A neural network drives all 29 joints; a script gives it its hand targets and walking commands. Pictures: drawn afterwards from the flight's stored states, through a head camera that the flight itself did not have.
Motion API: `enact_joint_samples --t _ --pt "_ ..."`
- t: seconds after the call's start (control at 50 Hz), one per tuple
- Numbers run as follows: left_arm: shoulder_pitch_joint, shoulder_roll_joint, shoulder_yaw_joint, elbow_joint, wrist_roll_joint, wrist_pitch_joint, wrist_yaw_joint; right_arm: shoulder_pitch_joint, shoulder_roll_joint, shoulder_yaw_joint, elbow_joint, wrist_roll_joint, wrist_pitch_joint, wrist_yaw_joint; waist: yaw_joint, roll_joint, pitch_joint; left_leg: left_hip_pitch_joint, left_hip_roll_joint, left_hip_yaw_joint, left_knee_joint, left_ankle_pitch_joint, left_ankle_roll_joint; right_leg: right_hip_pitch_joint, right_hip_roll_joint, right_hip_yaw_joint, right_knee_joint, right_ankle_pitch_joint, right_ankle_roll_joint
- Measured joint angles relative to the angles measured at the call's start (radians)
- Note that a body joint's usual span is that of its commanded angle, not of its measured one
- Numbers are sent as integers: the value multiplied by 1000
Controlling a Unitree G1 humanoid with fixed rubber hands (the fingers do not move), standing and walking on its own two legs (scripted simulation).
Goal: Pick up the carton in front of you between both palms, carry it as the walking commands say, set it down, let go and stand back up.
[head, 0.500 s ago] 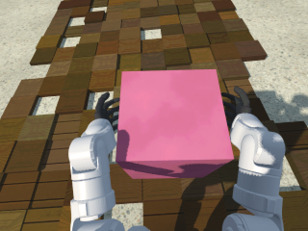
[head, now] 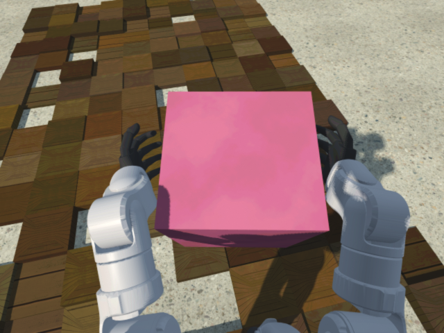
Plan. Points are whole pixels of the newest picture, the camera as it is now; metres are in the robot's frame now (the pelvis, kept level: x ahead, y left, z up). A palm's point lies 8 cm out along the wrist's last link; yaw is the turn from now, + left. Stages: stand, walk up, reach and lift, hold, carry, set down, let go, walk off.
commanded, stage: carry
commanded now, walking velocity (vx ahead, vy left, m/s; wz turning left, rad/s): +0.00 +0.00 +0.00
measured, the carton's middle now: (236, 182) +0.37 -0.03 +0.07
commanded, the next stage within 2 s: none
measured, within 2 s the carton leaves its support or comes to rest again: neither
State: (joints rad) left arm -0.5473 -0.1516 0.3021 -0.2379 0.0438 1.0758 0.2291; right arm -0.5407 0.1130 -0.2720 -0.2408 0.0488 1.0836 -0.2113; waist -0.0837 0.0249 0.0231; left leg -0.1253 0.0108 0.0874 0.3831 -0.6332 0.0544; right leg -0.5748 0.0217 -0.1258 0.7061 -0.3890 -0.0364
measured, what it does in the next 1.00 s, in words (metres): walks ahead: right foot, then left foot 0.04 m lower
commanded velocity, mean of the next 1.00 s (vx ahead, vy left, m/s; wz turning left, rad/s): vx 0.00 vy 0.00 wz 0.00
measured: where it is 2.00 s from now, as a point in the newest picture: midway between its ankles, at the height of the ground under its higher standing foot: (221, 267)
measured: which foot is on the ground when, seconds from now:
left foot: down 0.00-0.04, up 0.06-0.32, down 0.34-0.66, up 0.68-0.80, down 0.82-1.00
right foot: up 0.00-0.00, down 0.02-0.38, up 0.40-0.54, down 0.56-0.84, up 0.86-1.00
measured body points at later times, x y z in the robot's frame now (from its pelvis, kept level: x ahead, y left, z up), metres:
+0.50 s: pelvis +0.31 +0.02 -0.02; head +0.38 +0.03 +0.42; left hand +0.69 +0.17 +0.09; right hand +0.68 -0.14 +0.09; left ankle +0.35 +0.08 -0.77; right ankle +0.22 -0.09 -0.69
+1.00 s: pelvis +0.46 +0.04 -0.01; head +0.49 +0.06 +0.44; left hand +0.81 +0.20 +0.08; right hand +0.81 -0.11 +0.08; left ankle +0.50 +0.10 -0.74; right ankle +0.40 -0.09 -0.72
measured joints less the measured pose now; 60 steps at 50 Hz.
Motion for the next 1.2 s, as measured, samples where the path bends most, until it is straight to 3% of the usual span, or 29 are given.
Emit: enact_joint_samples --t 0.06,0.12,0.16,0.2,0.24,0.34,0.4,0.44,0.5,0.52,0.54,0.58,0.6,0.64,0.66,0.72,0.78,0.82,0.84,0.9,0.94,1.02,1.08,1.2 --pt "-6 -5 -19 45 19 7 -10 6 -15 -12 31 -19 8 15 83 -3 -8 -58 20 -8 336 150 -30 109 8 -29 -62 166 -72" --pt "6 4 -35 48 -16 39 -26 -2 -6 -33 64 -54 9 11 155 -19 -18 -245 -20 -68 737 139 -18 186 10 -17 -84 90 -67" --pt "8 13 -41 43 -37 50 -19 -16 9 -54 67 -76 12 3 188 -31 -12 -337 -27 -68 748 153 -16 247 6 -6 -152 81 -38" --pt "-6 22 -39 36 -55 48 -7 -36 22 -69 57 -95 11 -4 209 -41 0 -403 -25 -63 616 203 -24 297 0 3 -210 82 -35" --pt "-29 28 -38 33 -68 41 1 -54 23 -76 41 -108 5 -8 216 -39 8 -452 -25 -56 464 344 -27 332 -3 7 -232 71 -39" --pt "-73 26 -41 51 -67 37 2 -56 7 -75 16 -114 8 1 192 -8 -14 -407 -25 -21 62 825 -23 408 8 7 -112 -88 -12" --pt "-84 49 -30 82 -55 45 -19 -65 14 -61 55 -114 8 8 136 -49 -8 -322 -66 10 56 578 36 334 -28 57 180 -160 10" --pt "-77 55 -18 93 -51 50 -25 -67 14 -51 77 -101 18 14 102 -34 7 -301 -63 -2 73 597 73 255 -1 98 304 -202 22" --pt "-68 40 1 88 -32 42 -23 -48 27 -47 59 -78 24 27 75 -6 24 -232 -67 -79 19 317 210 158 15 92 275 -205 26" --pt "-65 39 3 91 -26 30 -23 -35 34 -46 49 -73 16 28 65 -18 38 -233 -77 -85 30 280 192 132 5 96 241 -194 29" --pt "-53 33 5 90 -28 20 -24 -19 41 -45 42 -72 9 30 55 -20 47 -234 -81 -92 41 265 148 119 1 97 177 -168 34" --pt "-10 1 5 86 -22 -1 -29 25 47 -49 29 -70 -1 39 36 0 56 -232 -75 -105 72 253 69 143 3 83 80 35 27" --pt "17 -21 5 85 -13 -15 -32 50 48 -51 26 -67 -7 45 34 17 60 -231 -69 -111 93 255 56 168 9 74 50 83 22" --pt "65 -56 9 75 7 -36 -37 93 47 -47 35 -56 -25 56 50 33 60 -243 -59 -116 155 372 32 219 21 72 -11 71 3" --pt "84 -67 8 70 15 -45 -41 109 46 -43 41 -52 -38 60 59 34 56 -258 -57 -117 202 367 15 240 26 73 -38 66 -9" --pt "111 -59 -28 75 24 -77 -59 138 39 -33 50 -56 -81 71 107 -9 35 -342 -58 -90 363 191 -38 279 14 84 -81 52 -41" --pt "138 -46 -68 72 16 -103 -67 149 38 -34 59 -87 -122 65 159 -41 11 -398 -42 -77 313 251 -38 326 5 93 -101 27 -35" --pt "154 -34 -83 62 10 -108 -53 146 43 -31 69 -111 -139 57 172 -38 -8 -369 -30 -62 150 500 -24 358 5 91 -67 -13 -17" --pt "156 -20 -86 61 3 -108 -50 143 49 -27 82 -121 -150 54 172 -47 -16 -349 -37 -50 136 542 4 359 -4 97 -17 -39 -7" --pt "140 35 -90 97 -28 -97 -48 126 57 -7 131 -140 -162 36 154 -65 -28 -322 -62 -35 170 456 39 302 -5 146 144 -172 20" --pt "125 41 -88 129 -38 -86 -47 134 53 -4 139 -138 -148 31 143 -53 -38 -296 -62 -36 147 439 40 272 -7 145 129 -209 30" --pt "103 20 -75 166 -15 -84 -42 148 45 -13 129 -122 -122 36 111 -28 -54 -251 -61 -36 100 448 39 242 -20 133 -34 -111 41" --pt "105 6 -63 180 0 -84 -35 148 37 -12 139 -112 -109 38 84 -23 -77 -231 -68 -34 100 435 38 258 -30 122 -140 57 46" --pt "123 -22 -31 231 45 -69 -23 126 10 -8 238 -98 -80 40 57 0 -144 -194 -61 -42 113 399 27 282 -24 113 -123 166 34"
